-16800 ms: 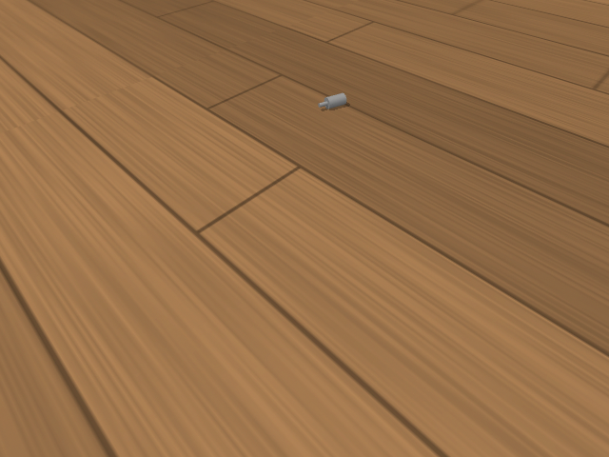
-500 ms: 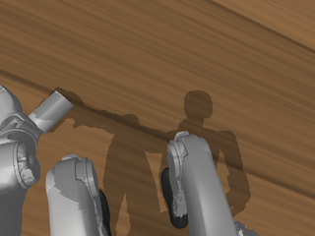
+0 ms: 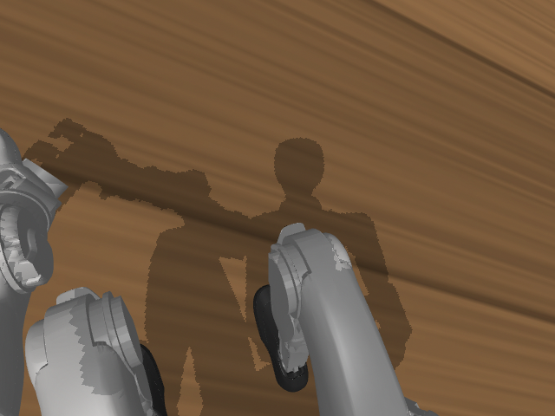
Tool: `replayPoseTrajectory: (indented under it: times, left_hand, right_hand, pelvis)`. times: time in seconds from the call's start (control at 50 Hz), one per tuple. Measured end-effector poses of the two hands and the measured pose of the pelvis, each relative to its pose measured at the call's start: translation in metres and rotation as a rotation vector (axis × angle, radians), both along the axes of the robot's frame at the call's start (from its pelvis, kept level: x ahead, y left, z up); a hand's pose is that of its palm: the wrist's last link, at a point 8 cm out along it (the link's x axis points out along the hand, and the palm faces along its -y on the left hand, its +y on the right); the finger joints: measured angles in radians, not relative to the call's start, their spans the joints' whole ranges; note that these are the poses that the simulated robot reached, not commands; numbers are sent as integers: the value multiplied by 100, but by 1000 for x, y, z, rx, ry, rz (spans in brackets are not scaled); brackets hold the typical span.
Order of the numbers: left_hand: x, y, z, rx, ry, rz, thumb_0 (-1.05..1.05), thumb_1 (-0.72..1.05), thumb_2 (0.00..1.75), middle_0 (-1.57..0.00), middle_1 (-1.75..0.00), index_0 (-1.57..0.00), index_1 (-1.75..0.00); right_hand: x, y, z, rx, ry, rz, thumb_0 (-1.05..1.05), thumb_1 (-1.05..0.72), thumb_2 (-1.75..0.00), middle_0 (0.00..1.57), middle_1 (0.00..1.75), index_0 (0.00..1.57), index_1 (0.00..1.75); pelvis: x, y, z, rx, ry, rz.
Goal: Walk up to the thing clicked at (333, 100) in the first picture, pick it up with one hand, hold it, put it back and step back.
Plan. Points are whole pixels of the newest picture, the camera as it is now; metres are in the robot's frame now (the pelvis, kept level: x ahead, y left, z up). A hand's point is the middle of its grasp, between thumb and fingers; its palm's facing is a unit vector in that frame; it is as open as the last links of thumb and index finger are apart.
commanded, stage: approach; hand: left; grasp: from above
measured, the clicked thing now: (5, 217) +0.45 +0.29 -0.28
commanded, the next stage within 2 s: rest palm in 0.34 s
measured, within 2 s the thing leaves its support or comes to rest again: neither
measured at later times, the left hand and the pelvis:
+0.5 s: hand out of the picture +0.41 +0.28 -0.22, palm faces -0.37 -0.33 -0.87, open 14.1 cm; pelvis -0.01 +0.00 +0.00, yaw +0 degrees
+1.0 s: hand (25, 208) +0.46 +0.25 -0.25, palm faces -0.32 -0.34 -0.89, open 14.1 cm; pelvis +0.00 +0.00 +0.00, yaw -4 degrees
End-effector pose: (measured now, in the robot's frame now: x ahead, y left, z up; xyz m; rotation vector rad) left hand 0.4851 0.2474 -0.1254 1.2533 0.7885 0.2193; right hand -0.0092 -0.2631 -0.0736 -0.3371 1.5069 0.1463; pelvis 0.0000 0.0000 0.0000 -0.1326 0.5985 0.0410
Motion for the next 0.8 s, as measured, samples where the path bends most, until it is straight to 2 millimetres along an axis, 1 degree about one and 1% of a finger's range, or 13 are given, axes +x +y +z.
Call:
replayPoseTrajectory:
  times: [0.1,0.16,0.2,0.24,0.28,0.34,0.4,0.44,0.48,0.56,0.66,0.72,0.8]
  left_hand:
    - [25,-17,6,14,-45,4,0,-58,101,-11,-105,-10,-106]
    - [30,-19,11,38,-32,4,0,-58,100,-11,-105,-10,-106]
    - [28,-15,13,50,-12,9,0,-58,100,-11,-105,-10,-106]
    - [19,-8,14,73,25,8,0,-58,99,-10,-105,-9,-106]
    - [5,2,12,87,71,16,0,-58,99,-10,-105,-9,-106]
    - [-22,20,2,75,136,61,0,-57,98,-10,-105,-9,-106]
    - [-50,36,-13,61,187,81,0,-56,98,-10,-105,-10,-106]
    - [-62,41,-23,50,195,64,0,-56,98,-10,-105,-10,-106]
    - [-66,41,-32,24,163,47,0,-55,97,-10,-105,-10,-106]
    - [-59,29,-38,10,68,-11,0,-55,97,-10,-105,-10,-105]
    - [-39,11,-35,10,27,-29,0,-57,99,-11,-102,-10,-103]
    - [-26,4,-33,26,25,-31,0,-57,100,-11,-100,-9,-102]
    - [-14,0,-35,39,20,7,0,-56,99,-11,-100,-10,-102]
  right_hand:
    - [-19,3,8,13,49,-41,0,-90,-90,19,30,19,30]
    - [-27,7,9,38,75,-69,0,-91,-90,19,30,19,30]
    - [-30,9,8,57,83,-86,1,-91,-90,19,30,19,30]
    - [-30,12,5,76,83,-94,1,-91,-90,19,30,19,30]
    - [-28,13,2,89,73,-96,1,-91,-90,19,30,19,30]
    - [-22,14,-3,94,52,-81,1,-90,-90,19,30,19,30]
    - [-16,13,-5,90,32,-41,0,-90,-90,19,30,19,30]
    - [-11,12,-6,84,22,-4,0,-90,-89,19,30,19,30]
    - [-5,11,-5,76,13,33,0,-90,-89,19,30,19,30]
    - [9,6,-2,49,-3,77,1,-90,-90,19,30,19,30]
    - [23,0,6,18,-27,89,0,-90,-90,19,30,19,30]
    - [24,-2,10,20,-30,96,0,-90,-90,19,30,19,30]
    - [13,0,16,42,-5,95,0,-90,-90,19,30,19,30]
  pelvis:
    - [3,1,1,-9,12,-10]
    - [5,1,3,-10,17,-16]
    - [6,1,5,-9,19,-20]
    - [5,2,7,-7,18,-21]
    - [4,2,8,-5,15,-21]
    - [1,2,7,-2,2,-16]
    - [-4,1,4,2,-17,-8]
    - [-6,1,2,4,-31,-2]
    - [-8,1,-1,2,-44,3]
    - [-7,1,-2,-7,-54,8]
    - [-1,3,-2,-24,-36,2]
    - [2,4,-1,-33,-36,-5]
    - [3,5,0,-42,-41,-14]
